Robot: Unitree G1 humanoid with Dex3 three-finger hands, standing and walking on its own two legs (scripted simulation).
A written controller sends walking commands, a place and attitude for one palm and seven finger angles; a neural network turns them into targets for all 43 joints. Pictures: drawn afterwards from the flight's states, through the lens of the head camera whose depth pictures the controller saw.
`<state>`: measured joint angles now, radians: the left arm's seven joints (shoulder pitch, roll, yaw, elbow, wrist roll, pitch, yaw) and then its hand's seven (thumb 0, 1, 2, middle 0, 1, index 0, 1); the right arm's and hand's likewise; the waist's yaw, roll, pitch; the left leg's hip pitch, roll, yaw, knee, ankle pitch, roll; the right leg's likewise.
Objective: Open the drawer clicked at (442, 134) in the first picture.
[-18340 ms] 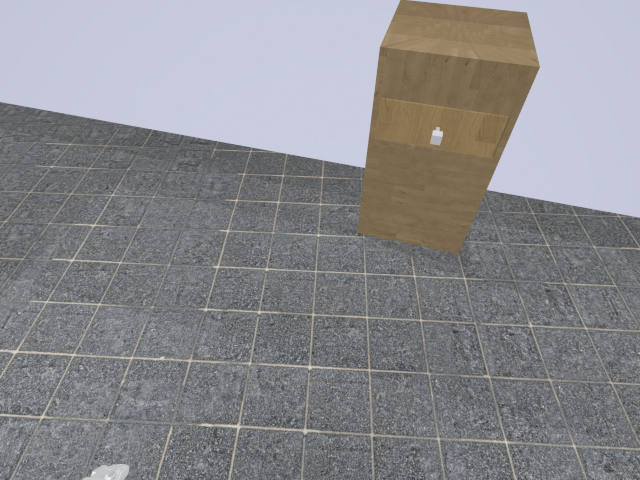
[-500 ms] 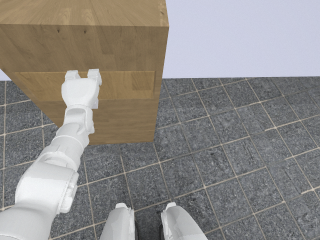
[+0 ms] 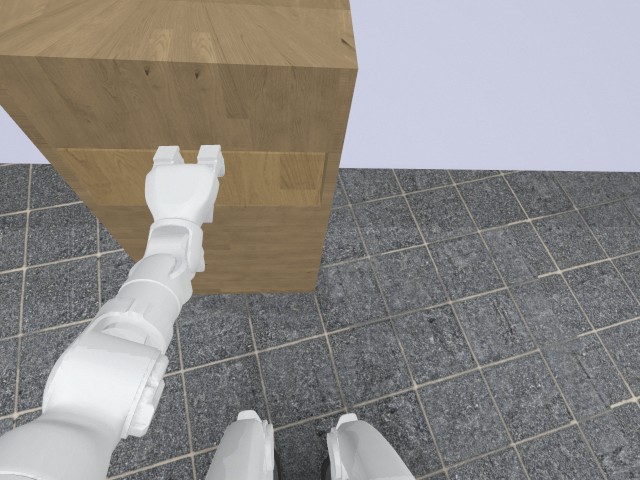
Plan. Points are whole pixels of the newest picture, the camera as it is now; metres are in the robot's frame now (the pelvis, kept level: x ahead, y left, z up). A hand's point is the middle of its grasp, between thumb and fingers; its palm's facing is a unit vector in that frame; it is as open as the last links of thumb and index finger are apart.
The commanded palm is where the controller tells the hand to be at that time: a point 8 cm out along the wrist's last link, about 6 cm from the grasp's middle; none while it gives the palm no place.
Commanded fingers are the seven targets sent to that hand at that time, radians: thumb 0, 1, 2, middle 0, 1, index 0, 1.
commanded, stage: move the hooked fingers above the handle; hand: left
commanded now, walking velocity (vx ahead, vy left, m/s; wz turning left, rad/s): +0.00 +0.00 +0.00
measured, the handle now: (202, 200) +0.54 +0.15 -0.10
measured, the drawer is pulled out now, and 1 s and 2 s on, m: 0.00 0.00 0.00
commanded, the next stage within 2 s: lower the fingers behind the handle in 0.36 s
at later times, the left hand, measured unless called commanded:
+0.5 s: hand (188, 213) +0.48 +0.15 -0.03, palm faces -0.01 -0.03 -1.00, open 13.8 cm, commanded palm +0.46 +0.14 +0.01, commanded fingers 0.00 -0.50 0.30 -0.30 -1.20 -0.30 -1.20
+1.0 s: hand (192, 227) +0.48 +0.15 -0.08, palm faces -0.06 -0.03 -1.00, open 13.8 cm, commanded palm +0.47 +0.14 -0.02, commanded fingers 0.00 -0.50 0.30 -0.30 -1.20 -0.30 -1.20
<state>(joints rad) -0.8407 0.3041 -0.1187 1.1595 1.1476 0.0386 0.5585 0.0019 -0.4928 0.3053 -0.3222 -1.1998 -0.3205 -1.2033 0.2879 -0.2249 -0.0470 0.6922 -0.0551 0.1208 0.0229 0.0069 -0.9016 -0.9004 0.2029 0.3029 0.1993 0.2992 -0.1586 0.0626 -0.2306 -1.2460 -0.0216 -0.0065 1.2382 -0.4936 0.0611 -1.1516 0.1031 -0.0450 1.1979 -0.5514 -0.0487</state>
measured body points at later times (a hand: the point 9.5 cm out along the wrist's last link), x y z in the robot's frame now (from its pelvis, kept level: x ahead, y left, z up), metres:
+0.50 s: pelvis -0.01 +0.00 +0.00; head +0.12 +0.01 +0.43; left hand +0.47 +0.15 +0.02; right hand +0.02 -0.26 -0.13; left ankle +0.03 +0.08 -0.62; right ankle +0.00 -0.10 -0.62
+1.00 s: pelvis -0.01 +0.00 -0.02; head +0.14 +0.01 +0.40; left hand +0.48 +0.15 -0.02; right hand +0.01 -0.26 -0.15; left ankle +0.03 +0.08 -0.62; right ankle +0.00 -0.10 -0.62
